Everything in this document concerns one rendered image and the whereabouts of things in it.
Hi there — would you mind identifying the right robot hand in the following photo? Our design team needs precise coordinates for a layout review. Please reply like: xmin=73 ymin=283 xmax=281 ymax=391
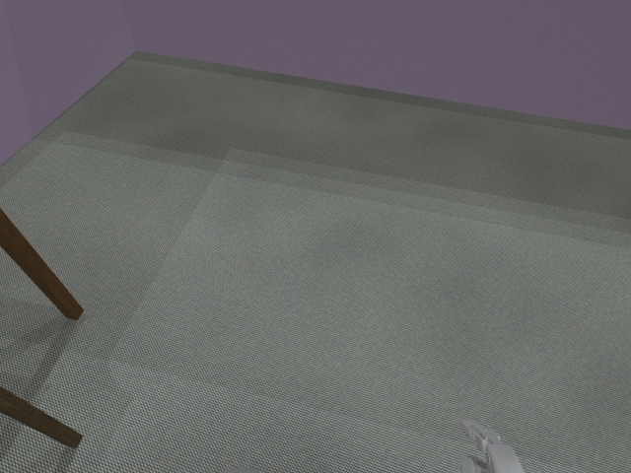
xmin=456 ymin=420 xmax=525 ymax=473

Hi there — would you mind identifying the chair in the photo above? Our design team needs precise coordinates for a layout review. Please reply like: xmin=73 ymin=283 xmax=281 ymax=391
xmin=0 ymin=386 xmax=83 ymax=448

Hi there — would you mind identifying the table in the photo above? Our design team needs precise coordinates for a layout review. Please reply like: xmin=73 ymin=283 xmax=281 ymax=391
xmin=0 ymin=208 xmax=84 ymax=320

